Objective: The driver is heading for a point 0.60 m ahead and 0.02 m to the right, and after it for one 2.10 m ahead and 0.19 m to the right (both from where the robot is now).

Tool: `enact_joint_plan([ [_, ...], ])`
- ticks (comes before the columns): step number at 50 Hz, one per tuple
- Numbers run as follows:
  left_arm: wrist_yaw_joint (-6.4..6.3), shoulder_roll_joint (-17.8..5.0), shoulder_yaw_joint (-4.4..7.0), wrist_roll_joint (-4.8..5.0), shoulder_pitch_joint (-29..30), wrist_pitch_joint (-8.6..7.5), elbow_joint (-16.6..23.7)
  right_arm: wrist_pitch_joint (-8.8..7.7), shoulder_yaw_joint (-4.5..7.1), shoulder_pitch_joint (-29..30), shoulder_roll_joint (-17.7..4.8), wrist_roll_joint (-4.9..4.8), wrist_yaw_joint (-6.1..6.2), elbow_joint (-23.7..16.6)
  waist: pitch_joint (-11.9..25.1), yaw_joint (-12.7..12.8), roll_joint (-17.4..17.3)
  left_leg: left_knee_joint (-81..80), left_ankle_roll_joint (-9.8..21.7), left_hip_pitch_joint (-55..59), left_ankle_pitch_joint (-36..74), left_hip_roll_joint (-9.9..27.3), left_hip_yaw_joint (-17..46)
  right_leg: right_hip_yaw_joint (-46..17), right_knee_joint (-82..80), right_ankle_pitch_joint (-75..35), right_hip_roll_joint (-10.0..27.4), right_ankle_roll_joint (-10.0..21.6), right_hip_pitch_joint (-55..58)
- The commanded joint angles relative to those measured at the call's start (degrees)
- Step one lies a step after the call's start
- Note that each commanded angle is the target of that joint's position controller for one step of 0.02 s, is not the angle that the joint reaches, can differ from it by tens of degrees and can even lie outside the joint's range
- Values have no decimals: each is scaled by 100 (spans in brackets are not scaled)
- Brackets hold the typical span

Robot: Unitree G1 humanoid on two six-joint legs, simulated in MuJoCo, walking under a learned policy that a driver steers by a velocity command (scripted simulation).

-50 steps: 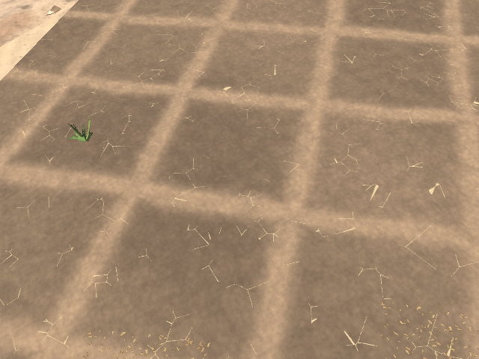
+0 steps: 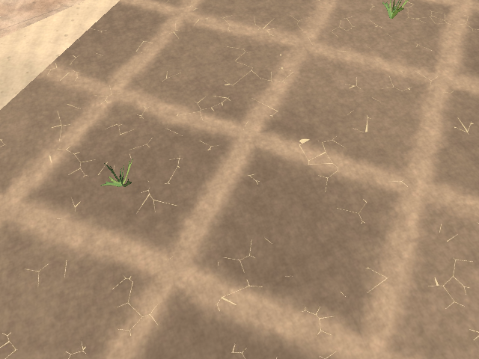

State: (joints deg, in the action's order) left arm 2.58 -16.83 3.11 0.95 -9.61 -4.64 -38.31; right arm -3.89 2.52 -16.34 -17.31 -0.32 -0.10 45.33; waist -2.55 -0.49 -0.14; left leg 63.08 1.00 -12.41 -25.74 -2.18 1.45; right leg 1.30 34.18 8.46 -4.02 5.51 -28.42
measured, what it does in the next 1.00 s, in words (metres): walks ahead: left foot, then right foot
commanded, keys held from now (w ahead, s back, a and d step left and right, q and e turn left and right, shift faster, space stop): w+e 0.22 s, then w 0.78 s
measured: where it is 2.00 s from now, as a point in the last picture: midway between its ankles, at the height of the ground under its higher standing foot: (295, 172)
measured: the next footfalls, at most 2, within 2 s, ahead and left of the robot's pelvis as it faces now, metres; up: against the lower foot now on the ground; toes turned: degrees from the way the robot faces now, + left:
left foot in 0.40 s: +0.42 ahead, +0.11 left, +0.00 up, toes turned -14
right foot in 0.90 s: +0.65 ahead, -0.19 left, +0.00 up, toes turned -14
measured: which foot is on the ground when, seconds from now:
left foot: up 0.00-0.38, down 0.40-0.92, up 0.94-1.00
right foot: down 0.00-0.40, up 0.42-0.88, down 0.90-1.00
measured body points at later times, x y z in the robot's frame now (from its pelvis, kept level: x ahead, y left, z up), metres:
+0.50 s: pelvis +0.30 +0.04 +0.01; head +0.32 +0.04 +0.46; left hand +0.42 +0.30 -0.11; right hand +0.41 -0.26 -0.07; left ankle +0.39 +0.12 -0.72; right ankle +0.15 -0.07 -0.64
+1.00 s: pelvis +0.56 -0.07 +0.01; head +0.58 -0.09 +0.46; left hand +0.81 +0.12 -0.06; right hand +0.51 -0.35 -0.12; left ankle +0.44 +0.10 -0.64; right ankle +0.61 -0.18 -0.72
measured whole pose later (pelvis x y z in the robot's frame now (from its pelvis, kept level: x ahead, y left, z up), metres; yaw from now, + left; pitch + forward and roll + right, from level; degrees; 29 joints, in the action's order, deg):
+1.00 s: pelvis +0.56 -0.07 +0.01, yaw -13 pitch +2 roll +1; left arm 1.8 -15.5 2.0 0.3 -6.5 -4.7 -37.1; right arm -3.8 2.0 -21.3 -17.3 -1.3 -0.3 48.8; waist -1.4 -2.8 -0.6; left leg 60.4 1.4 -15.4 -26.4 0.1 2.8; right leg 1.6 30.9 9.2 -1.4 3.1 -23.9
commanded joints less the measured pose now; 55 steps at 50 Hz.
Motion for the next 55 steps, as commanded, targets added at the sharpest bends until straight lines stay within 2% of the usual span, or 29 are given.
enact_joint_plan([
  [1, -92, -828, 257, -32, -1012, 24, 214, -412, 56, 605, -672, -74, -103, -869, 862, 468, -52, 1095, 88, -3155, 390, 452, 505, -3228, -1785, 583, 1802, 1216, 3267],
  [2, -110, -707, 211, -73, -759, 14, 294, -390, 104, 625, -718, 48, -66, -875, 648, 263, -118, 583, 53, -2797, 623, 642, 500, -2847, -1899, -10, 1622, 1151, 2637],
  [5, -177, -718, 204, -67, -502, 27, 386, -241, 91, 287, -577, 140, -19, -826, 460, -49, 217, -108, -228, -2317, 812, 733, 344, -2300, -2145, -959, 1324, 1221, 1740],
  [7, -245, -856, 245, -38, -580, 27, 328, -177, 36, 509, -450, 157, 21, -896, 330, -11, 230, -835, -441, -2270, 1237, 685, 212, -1907, -2188, -1305, 1164, 1182, 1367],
  [11, -335, -964, 287, 28, -873, 117, 170, -211, -46, 1382, -256, 115, -6, -1056, 279, 362, 403, -2618, -568, -1640, 2898, 332, 111, -1563, -2030, -721, 770, 777, 1040],
  [16, -336, -818, 243, 36, -1270, 176, -84, -331, 49, 1673, -473, 29, -120, -1108, 307, 504, 568, -3414, -306, -1524, 2919, 308, 261, -2106, -1504, -304, 1197, 605, 1961],
  [18, -326, -847, 258, 1, -1196, 210, -108, -372, 116, 1444, -567, 21, -125, -1074, 280, 329, 713, -3579, -79, -1252, 2427, 284, 161, -2274, -1205, -662, 1315, 508, 2202],
  [19, -314, -771, 231, -13, -1136, 222, -94, -391, 184, 1046, -656, 43, -100, -970, 425, 104, 712, -3785, 84, -696, 2332, 215, 41, -2193, -818, -1194, 1146, 401, 2208],
  [20, -295, -551, 145, -46, -1091, 209, -36, -421, 270, 383, -863, 112, -68, -882, 989, -222, 554, -3659, 383, 395, 2368, 639, 396, -1921, 162, -1372, 866, 219, 1948],
  [21, -302, -238, 25, -128, -1531, 165, 39, -409, 386, -439, -1311, 164, -54, -800, 1873, -319, -462, -3479, 996, 2203, 2362, 1712, 1840, -1401, 1920, 77, 267, -86, 760],
  [22, -298, -144, -28, 50, -2070, 101, 37, -309, 473, -923, -1446, 48, -129, -460, 2142, -208, -2015, -4357, 1720, 3206, 603, 2501, 4236, -981, 3446, 2482, -217, -404, -995],
  [23, -308, -708, 82, 126, -1581, 84, -2, -293, 344, -802, -924, -81, -138, -527, 1445, -414, -1088, -4661, 1500, 2783, -608, 2383, 4260, -1275, 3948, 2258, 131, -393, -1614],
  [24, -305, -864, 128, 100, -884, 84, 144, -256, 267, -454, -698, -49, -112, -571, 765, -464, -573, -4711, 1263, 2086, -351, 2159, 3401, -1076, 3953, 1730, 356, -379, -1760],
  [25, -299, -776, 106, 12, -544, 76, 235, -229, 208, -200, -603, 25, -109, -614, 404, -368, -285, -4821, 1208, 1438, 366, 1913, 2785, -887, 3737, 1365, 552, -391, -1637],
  [27, -257, -577, 101, -60, -519, 50, 274, -225, 138, 54, -438, 101, -95, -600, 220, -94, -461, -5061, 1143, 755, 1314, 1529, 2066, -766, 3139, 906, 863, -428, -1194],
  [29, -238, -389, 59, -50, -630, 69, 224, -245, 135, 27, -436, 48, -91, -519, 291, -10, -601, -5206, 1200, 574, 1981, 1393, 1623, -591, 2759, 815, 913, -502, -996],
  [34, -204, -126, -72, -89, 182, 18, 426, -182, 212, -193, -769, -37, -35, -278, 156, -223, -405, -5416, 1163, 492, 2870, 1272, 820, -347, 1001, -389, 934, -658, -895],
  [38, -115, -141, -79, -11, 855, -42, 576, -104, 211, -598, -859, -97, -28, -28, 32, -475, -403, -5338, 1034, 623, 2834, 1297, 603, -204, 25, -1155, 727, -628, -488],
  [41, -34, -233, -42, 13, 1135, -78, 721, -15, 227, -749, -911, -119, -7, 118, -63, -446, -438, -5104, 928, 1120, 3016, 1543, 705, -243, -347, -828, 661, -436, -505],
  [43, -12, -373, 21, -3, 908, -94, 692, 47, 262, -693, -1011, -114, 22, 156, 71, -224, -495, -4719, 808, 1356, 3785, 1603, 673, -158, -539, -473, 545, -262, -53],
  [45, -82, -765, 235, -58, -381, -81, 332, 81, 215, -581, -926, -87, 48, 117, 910, 463, -364, -3162, 550, 931, 4941, 1183, 261, -29, -720, -611, 444, 64, 1938],
  [46, -153, -1209, 351, -120, -1459, -43, 164, 53, 77, -574, -602, 85, 63, -66, 1825, 835, 354, -1331, 331, -246, 3284, 824, 1, -1310, -486, -896, 1594, 469, 3682],
  [47, -110, -1495, 396, -107, -1584, -12, 60, -60, -89, -1322, -26, 24, 21, -110, 2441, 426, 1868, 402, 29, -2313, -551, -104, 80, -3884, -1151, 424, 2664, 1311, 5178],
  [48, -109, -924, 258, -39, -1540, 6, 96, -146, 48, -922, -653, -85, -18, -44, 2071, 657, 1162, 955, 68, -2961, -696, 199, 601, -4078, -1529, 1216, 2513, 1136, 4916],
  [49, -124, -776, 191, -29, -1166, 4, 113, -199, 117, -365, -846, -185, -50, -216, 1260, 603, 846, 957, 109, -3233, -153, 451, 454, -3262, -1651, 987, 2327, 940, 4198],
  [50, -118, -716, 161, -65, -817, 2, 141, -215, 101, -88, -765, -143, -31, -259, 842, 441, 394, 729, 76, -3059, 342, 681, 307, -2696, -1783, 328, 2093, 859, 3444],
  [51, -96, -596, 131, -106, -577, -7, 145, -199, 120, 32, -711, -49, -22, -278, 545, 287, 281, 439, 22, -2884, 634, 819, 272, -2297, -1954, -225, 1898, 842, 2866],
  [52, -90, -520, 107, -155, -450, -34, 144, -154, 122, -92, -630, -35, -30, -257, 514, 97, 438, 289, -17, -2549, 839, 940, 313, -2039, -2114, -545, 1774, 833, 2482],
  [55, -86, -544, 134, -86, -415, -137, -2, -5, 80, -150, -375, -9, -7, -218, 381, -79, 461, -162, -176, -2336, 1128, 1001, 225, -1497, -2492, -991, 1654, 937, 1950],
])
Over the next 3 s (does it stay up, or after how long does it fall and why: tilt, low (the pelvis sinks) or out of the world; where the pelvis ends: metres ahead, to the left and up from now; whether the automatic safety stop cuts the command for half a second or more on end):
stays up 1.63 -0.16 0.01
